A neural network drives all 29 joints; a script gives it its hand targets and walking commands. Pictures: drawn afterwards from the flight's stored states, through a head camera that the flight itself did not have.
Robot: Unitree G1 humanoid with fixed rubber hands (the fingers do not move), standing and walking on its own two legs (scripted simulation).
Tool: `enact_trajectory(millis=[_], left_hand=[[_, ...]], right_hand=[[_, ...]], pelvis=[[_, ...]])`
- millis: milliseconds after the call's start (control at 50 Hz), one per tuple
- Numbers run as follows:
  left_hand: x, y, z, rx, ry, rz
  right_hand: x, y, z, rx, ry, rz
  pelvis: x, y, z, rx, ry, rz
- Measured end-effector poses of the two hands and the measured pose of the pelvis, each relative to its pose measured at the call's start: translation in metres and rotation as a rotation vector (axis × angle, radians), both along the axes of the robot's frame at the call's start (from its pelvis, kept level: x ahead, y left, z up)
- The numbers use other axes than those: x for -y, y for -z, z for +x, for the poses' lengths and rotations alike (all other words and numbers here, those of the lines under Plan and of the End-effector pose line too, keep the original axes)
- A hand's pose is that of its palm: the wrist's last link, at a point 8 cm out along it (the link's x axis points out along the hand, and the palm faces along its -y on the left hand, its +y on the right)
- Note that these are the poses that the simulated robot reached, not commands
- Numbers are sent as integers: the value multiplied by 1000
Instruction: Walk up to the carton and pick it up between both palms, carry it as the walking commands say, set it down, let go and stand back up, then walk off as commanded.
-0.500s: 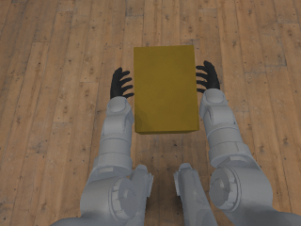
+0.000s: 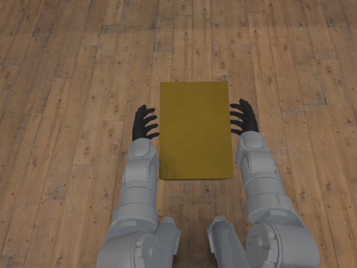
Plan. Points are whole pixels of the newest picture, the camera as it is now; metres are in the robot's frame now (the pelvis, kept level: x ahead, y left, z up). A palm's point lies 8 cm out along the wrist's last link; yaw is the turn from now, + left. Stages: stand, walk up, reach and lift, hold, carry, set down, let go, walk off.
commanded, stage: reach and lift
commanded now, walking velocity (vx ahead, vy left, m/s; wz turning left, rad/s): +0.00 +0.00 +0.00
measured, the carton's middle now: (193, 136) +0.44 +0.00 -0.12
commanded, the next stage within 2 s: none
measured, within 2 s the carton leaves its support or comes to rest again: neither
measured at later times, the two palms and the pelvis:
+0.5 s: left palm (129, 133) +0.38 +0.13 +0.03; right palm (256, 131) +0.39 -0.12 +0.02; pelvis +0.02 +0.00 +0.07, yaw +0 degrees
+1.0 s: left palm (111, 126) +0.36 +0.14 +0.11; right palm (267, 123) +0.37 -0.11 +0.10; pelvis +0.03 +0.00 +0.10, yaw +0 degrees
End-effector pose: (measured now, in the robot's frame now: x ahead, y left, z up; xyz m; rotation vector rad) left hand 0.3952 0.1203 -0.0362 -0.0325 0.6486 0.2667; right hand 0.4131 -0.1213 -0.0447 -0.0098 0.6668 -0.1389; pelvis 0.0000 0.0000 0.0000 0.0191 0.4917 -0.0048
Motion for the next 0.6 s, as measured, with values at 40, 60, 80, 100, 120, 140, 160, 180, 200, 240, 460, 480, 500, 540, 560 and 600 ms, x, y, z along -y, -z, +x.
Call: enact_trajectory(millis=[40,60,80,100,120,140,160,180,200,240,460,480,500,540,560,600], left_hand=[[0,-6,-2,-1,0,0],[0,-9,-2,-1,0,0],[-1,-12,-3,-2,0,-1],[-1,-14,-4,-2,0,-1],[-1,-17,-5,-3,1,0],[-1,-20,-5,-4,5,2],[-1,-23,-5,-5,8,4],[-2,-25,-6,-5,11,6],[-2,-28,-6,-6,13,7],[-3,-34,-6,-7,18,11],[-7,-65,-12,-16,52,26],[-7,-68,-13,-17,54,27],[-8,-71,-13,-17,57,28],[-8,-77,-14,-17,62,30],[-8,-80,-15,-17,65,31],[-9,-86,-16,-17,69,33]], right_hand=[[0,-6,-2,-1,0,2],[0,-9,-2,-1,0,2],[0,-11,-3,-1,-1,3],[0,-14,-4,-2,-1,3],[0,-17,-4,-2,-1,4],[0,-20,-5,-2,-1,5],[-1,-23,-6,-3,-2,7],[-1,-25,-7,-3,-3,8],[-1,-28,-8,-4,-4,9],[-1,-33,-10,-4,-5,12],[-3,-63,-22,-9,-7,26],[-3,-66,-24,-9,-7,27],[-3,-69,-25,-9,-8,28],[-3,-75,-27,-8,-8,29],[-3,-78,-28,-8,-9,30],[-3,-84,-30,-7,-10,30]], pelvis=[[0,-6,2,10,1,-1],[0,-9,3,14,1,-1],[0,-11,4,19,1,-1],[0,-14,4,24,1,-2],[0,-17,5,29,2,-2],[0,-20,6,34,2,-2],[0,-22,7,39,2,-2],[0,-25,8,45,3,-3],[1,-28,9,50,3,-3],[1,-33,11,60,3,-3],[1,-62,20,122,1,-5],[1,-64,21,129,1,-5],[1,-66,21,136,0,-5],[1,-70,22,152,0,-5],[1,-72,23,159,-1,-5],[2,-76,23,175,-1,-6]])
